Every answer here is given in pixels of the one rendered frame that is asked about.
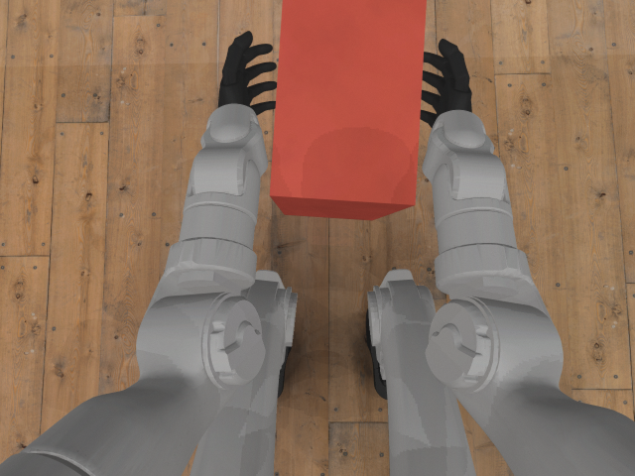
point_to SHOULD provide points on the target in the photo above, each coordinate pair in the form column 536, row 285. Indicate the carton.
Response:
column 348, row 107

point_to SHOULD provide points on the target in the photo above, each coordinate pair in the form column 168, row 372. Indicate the left robot hand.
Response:
column 235, row 77

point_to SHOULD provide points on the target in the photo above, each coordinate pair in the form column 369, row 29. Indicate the left robot forearm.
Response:
column 215, row 250

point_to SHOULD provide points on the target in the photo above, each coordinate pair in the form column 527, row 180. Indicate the right robot forearm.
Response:
column 478, row 253

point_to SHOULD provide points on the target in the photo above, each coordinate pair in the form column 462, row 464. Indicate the robot right upper arm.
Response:
column 503, row 362

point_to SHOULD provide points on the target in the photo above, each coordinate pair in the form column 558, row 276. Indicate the right robot hand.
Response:
column 454, row 90

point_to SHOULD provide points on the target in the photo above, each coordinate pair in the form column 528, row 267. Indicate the robot right shin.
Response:
column 424, row 292

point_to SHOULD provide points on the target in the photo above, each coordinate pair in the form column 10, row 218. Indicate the robot left upper arm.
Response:
column 193, row 353

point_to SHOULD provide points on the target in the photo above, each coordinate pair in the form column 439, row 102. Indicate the left robot foot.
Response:
column 282, row 372

